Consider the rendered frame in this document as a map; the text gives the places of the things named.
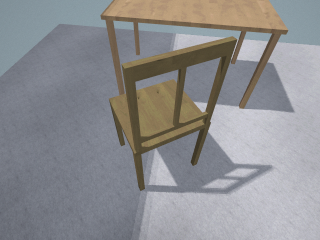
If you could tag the chair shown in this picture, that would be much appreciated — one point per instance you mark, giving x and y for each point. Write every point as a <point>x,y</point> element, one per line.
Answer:
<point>159,114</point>

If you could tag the table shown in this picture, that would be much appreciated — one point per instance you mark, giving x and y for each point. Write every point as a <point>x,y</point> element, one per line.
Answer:
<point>237,15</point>

